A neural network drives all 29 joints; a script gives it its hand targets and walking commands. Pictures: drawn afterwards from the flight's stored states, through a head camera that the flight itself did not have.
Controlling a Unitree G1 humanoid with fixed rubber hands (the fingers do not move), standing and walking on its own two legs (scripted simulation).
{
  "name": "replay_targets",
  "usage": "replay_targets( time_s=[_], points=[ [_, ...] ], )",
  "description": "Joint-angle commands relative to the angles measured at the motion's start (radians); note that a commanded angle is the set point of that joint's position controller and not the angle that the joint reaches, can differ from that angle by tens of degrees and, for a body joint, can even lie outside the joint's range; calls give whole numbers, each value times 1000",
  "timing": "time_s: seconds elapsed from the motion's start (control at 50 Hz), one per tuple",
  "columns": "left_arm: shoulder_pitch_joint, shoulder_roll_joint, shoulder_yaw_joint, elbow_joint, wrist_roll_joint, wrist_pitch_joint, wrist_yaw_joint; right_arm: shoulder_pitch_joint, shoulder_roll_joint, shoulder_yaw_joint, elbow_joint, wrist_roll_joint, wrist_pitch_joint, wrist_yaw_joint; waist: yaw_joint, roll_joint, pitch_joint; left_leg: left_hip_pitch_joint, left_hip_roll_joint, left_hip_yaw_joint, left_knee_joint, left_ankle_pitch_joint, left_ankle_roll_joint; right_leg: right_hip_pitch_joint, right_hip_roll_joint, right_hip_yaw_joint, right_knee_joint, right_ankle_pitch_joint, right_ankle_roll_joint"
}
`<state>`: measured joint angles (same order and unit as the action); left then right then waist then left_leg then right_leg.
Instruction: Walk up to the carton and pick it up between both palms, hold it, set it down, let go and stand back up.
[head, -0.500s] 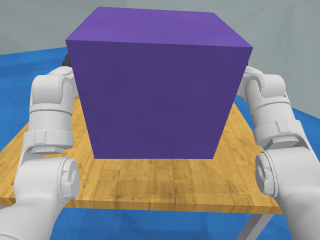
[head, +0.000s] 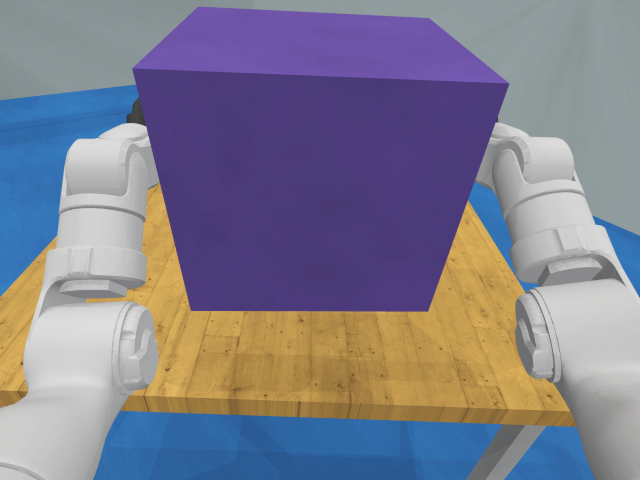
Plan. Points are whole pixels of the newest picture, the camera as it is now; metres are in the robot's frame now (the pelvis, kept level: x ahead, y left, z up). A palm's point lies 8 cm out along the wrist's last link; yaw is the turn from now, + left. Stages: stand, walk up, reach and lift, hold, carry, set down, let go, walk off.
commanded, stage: hold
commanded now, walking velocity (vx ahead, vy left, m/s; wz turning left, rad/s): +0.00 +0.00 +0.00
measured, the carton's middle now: (313, 159) +0.40 +0.01 +0.27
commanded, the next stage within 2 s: none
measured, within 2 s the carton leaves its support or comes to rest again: neither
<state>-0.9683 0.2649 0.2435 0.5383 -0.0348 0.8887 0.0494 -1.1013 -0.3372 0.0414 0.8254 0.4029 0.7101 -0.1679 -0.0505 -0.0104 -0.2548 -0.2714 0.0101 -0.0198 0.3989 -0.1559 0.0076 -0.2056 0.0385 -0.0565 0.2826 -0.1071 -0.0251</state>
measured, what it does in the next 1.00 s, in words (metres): stands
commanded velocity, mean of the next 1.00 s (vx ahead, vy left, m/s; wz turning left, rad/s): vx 0.00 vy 0.00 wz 0.00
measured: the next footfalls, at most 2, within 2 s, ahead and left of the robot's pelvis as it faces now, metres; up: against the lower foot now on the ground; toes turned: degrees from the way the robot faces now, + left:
none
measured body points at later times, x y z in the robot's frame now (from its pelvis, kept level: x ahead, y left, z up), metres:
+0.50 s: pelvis +0.01 +0.00 +0.00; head -0.08 +0.02 +0.44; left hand +0.39 +0.20 +0.29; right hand +0.39 -0.18 +0.30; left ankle +0.03 +0.11 -0.75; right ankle +0.03 -0.10 -0.75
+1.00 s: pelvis +0.01 +0.00 +0.00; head -0.07 +0.02 +0.44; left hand +0.39 +0.20 +0.29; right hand +0.40 -0.18 +0.30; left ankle +0.03 +0.11 -0.75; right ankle +0.03 -0.10 -0.75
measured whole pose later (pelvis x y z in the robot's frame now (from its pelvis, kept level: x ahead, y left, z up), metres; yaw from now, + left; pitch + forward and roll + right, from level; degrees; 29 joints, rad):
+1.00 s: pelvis +0.01 +0.00 +0.00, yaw +0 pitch +1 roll -2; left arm -0.93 0.25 0.29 0.45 -0.02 0.91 0.05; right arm -1.05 -0.32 0.02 0.74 0.40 0.73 -0.19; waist -0.05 0.00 -0.25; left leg -0.26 0.01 -0.02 0.40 -0.17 0.01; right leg -0.18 0.04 -0.06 0.27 -0.12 -0.03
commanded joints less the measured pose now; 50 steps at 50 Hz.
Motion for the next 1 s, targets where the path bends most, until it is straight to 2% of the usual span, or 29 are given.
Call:
replay_targets(
  time_s=[0.0,0.04,0.08,0.1,0.12,0.14,0.16,0.2,0.26,0.28,0.3,0.32,0.34,0.36,0.42,0.48,0.52,0.58,0.64,0.66,0.72,0.8,0.82,0.84,0.86,0.9,0.94,0.96,0.98],
  points=[
    [-1089,-607,-370,-490,-213,-127,-134,-963,711,147,-493,248,-50,167,2,140,-565,156,-13,-65,-10,301,-49,242,18,92,16,253,30],
    [-1054,-617,-329,-360,-196,-108,-144,-975,726,140,-467,224,-38,166,-14,50,-435,85,-15,-59,-54,159,-34,221,19,86,-10,117,35],
    [-1024,-639,-363,-376,-193,-99,-150,-957,674,117,-451,225,-40,167,-29,101,-413,105,-5,-70,-52,167,-40,194,17,86,-11,134,20],
    [-1031,-618,-347,-368,-201,-100,-153,-958,697,133,-432,218,-31,168,-26,50,-388,70,-18,-60,-60,141,-27,201,10,93,-12,136,27],
    [-1108,-629,-383,-482,-226,-117,-150,-994,723,151,-505,239,-52,166,-20,87,-519,117,-15,-67,-36,206,-44,236,13,105,0,184,26],
    [-1052,-621,-328,-351,-194,-110,-150,-1014,700,138,-487,239,-44,163,-17,71,-438,77,-17,-64,-47,191,-30,255,3,102,-6,206,30],
    [-1055,-609,-332,-379,-185,-112,-146,-970,723,154,-447,241,-38,166,-7,51,-402,77,-11,-66,-61,173,-38,228,11,103,-2,160,34],
    [-1064,-669,-401,-463,-228,-118,-151,-1021,722,144,-602,251,-57,156,-24,112,-531,95,-27,-61,-37,215,-45,282,3,111,1,216,31],
    [-1028,-603,-340,-438,-208,-105,-143,-968,704,155,-536,261,-37,150,-17,91,-504,122,-19,-61,-24,269,-43,264,18,107,6,265,31],
    [-994,-555,-266,-346,-164,-100,-149,-919,709,161,-433,248,-17,152,21,72,-399,55,-19,-58,-37,179,-25,256,-4,123,-11,162,35],
    [-1012,-591,-321,-382,-172,-104,-160,-912,681,115,-438,218,-26,154,-31,86,-350,52,-17,-56,-58,140,-27,234,-5,119,-22,161,32],
    [-1018,-603,-330,-417,-179,-108,-163,-916,712,153,-469,243,-31,157,-11,98,-463,81,-21,-52,-47,189,-36,273,-5,121,-7,187,35],
    [-956,-604,-322,-379,-180,-88,-165,-904,688,154,-463,237,-20,148,-35,92,-417,75,-17,-65,-54,178,-32,276,-7,124,-16,199,25],
    [-1028,-604,-345,-448,-180,-104,-162,-969,734,195,-526,246,-43,154,2,104,-494,107,-26,-54,-39,253,-33,295,11,99,15,271,32],
    [-1014,-600,-341,-454,-182,-102,-170,-922,685,138,-483,229,-27,146,-40,91,-397,115,-19,-66,-58,239,-39,251,13,90,0,236,29],
    [-1014,-604,-369,-507,-205,-94,-153,-945,719,153,-556,253,-30,145,-22,124,-518,151,-18,-64,-28,291,-53,259,26,89,15,279,27],
    [-1009,-590,-336,-434,-180,-79,-149,-954,713,179,-516,243,-30,148,8,94,-426,121,-11,-69,-49,231,-41,238,22,85,-17,193,28],
    [-991,-589,-322,-353,-175,-86,-166,-978,701,134,-453,211,-26,156,-16,40,-343,31,-19,-62,-77,50,-9,217,-4,116,-36,56,19],
    [-1007,-603,-346,-389,-190,-101,-167,-1021,719,164,-546,231,-42,152,-24,45,-471,95,-25,-60,-51,174,-24,281,-1,111,-12,219,38],
    [-1056,-601,-339,-505,-194,-118,-158,-979,767,194,-526,246,-34,154,4,70,-540,120,-35,-49,-46,236,-28,295,6,110,15,261,41],
    [-1043,-609,-341,-418,-190,-101,-154,-930,720,150,-466,226,-31,163,-14,100,-475,112,-18,-59,-57,205,-28,247,10,98,0,191,33],
    [-1006,-581,-327,-392,-204,-100,-161,-990,704,149,-549,220,-41,151,-14,17,-507,87,-22,-59,-44,209,-16,272,6,112,-6,241,38],
    [-1020,-558,-278,-331,-160,-93,-168,-958,726,138,-428,201,-8,149,-4,20,-375,53,-27,-44,-73,121,-7,245,6,95,-2,146,41],
    [-1023,-571,-319,-409,-189,-105,-167,-935,739,177,-463,223,-26,156,-3,8,-433,74,-22,-53,-53,182,-14,274,4,110,6,200,37],
    [-993,-612,-363,-466,-196,-103,-164,-934,723,171,-537,243,-40,146,-14,95,-532,141,-19,-59,-35,263,-35,293,8,106,3,256,35],
    [-1004,-590,-327,-437,-182,-96,-161,-986,728,178,-559,248,-38,143,13,83,-487,119,-25,-58,-31,256,-27,273,15,100,13,258,37],
    [-953,-577,-280,-300,-155,-80,-171,-941,692,140,-481,212,-19,140,-12,50,-377,55,-24,-52,-62,148,-13,251,1,102,-13,159,42],
    [-1007,-633,-383,-497,-220,-104,-171,-979,728,150,-588,237,-46,142,-30,84,-545,130,-22,-65,-34,247,-31,284,11,113,14,278,28],
    [-1026,-604,-367,-449,-209,-102,-167,-912,686,133,-449,234,-20,143,-47,105,-421,124,-10,-63,-50,239,-45,247,12,97,3,255,21]
  ],
)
